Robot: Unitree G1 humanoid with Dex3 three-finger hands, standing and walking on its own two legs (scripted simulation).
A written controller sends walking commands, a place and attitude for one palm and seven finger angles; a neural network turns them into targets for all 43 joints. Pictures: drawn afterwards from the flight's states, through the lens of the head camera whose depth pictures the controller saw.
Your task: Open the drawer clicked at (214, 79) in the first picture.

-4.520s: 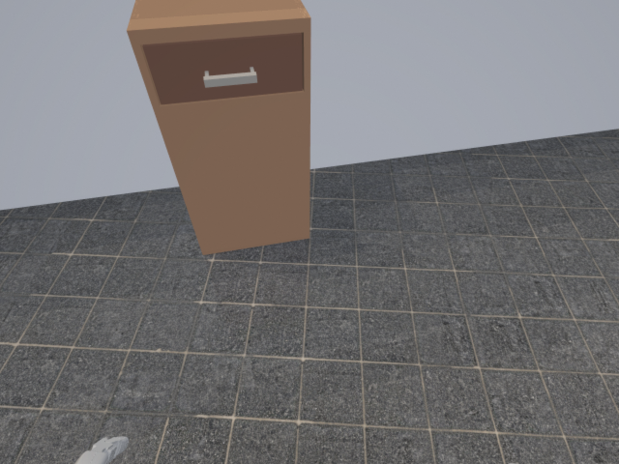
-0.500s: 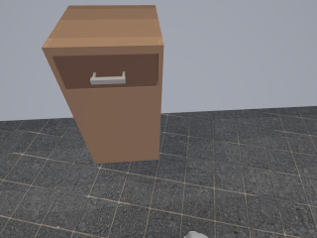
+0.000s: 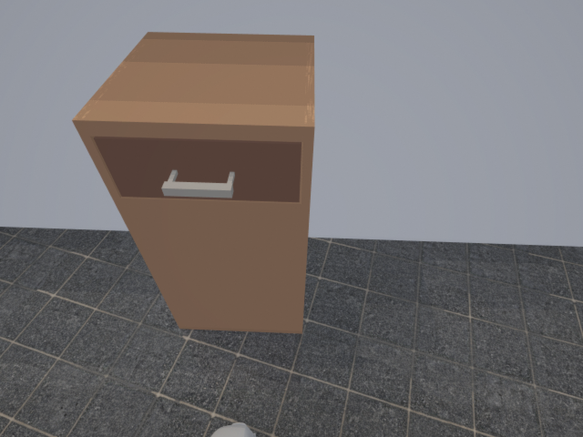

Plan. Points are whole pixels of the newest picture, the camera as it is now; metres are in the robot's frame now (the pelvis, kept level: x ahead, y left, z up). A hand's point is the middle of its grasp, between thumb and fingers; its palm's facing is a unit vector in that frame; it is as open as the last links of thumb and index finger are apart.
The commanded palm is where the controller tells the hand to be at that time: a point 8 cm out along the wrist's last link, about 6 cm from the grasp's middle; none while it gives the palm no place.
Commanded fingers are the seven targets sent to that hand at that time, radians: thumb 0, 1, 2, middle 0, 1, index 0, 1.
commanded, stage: come to a stop and stand still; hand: left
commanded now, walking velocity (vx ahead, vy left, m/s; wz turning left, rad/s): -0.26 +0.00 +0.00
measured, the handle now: (200, 182) +0.58 +0.25 -0.01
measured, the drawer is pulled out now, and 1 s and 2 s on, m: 0.00 0.00 0.00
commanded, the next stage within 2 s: look again from close up in 1.42 s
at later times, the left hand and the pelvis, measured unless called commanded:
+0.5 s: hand out of the picture +0.07 +0.20 -0.17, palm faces +0.02 -0.96 -0.27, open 7.4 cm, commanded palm none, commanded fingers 0.00 0.90 0.90 -0.20 -0.30 -0.20 -0.30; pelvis +0.01 -0.01 -0.01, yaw -3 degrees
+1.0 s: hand out of the picture -0.01 +0.16 -0.16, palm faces +0.09 -0.96 -0.26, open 7.4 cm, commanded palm none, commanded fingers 0.00 0.90 0.90 -0.20 -0.30 -0.20 -0.30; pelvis -0.01 -0.03 +0.00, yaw -1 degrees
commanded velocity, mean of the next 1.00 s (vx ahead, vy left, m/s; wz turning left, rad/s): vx -0.04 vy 0.03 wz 0.00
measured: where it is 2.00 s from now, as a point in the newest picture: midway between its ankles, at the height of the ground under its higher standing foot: outside the picture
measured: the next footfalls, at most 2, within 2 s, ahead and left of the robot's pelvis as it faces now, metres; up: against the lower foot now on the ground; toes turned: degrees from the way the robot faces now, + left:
left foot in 0.10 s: +0.14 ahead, +0.13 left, +0.00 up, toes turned +6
right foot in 0.56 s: +0.03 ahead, -0.15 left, +0.00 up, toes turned -5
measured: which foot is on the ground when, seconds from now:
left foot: up 0.00-0.08, down 0.10-0.56, up 0.58-1.00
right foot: down 0.00-0.14, up 0.16-0.54, down 0.56-1.00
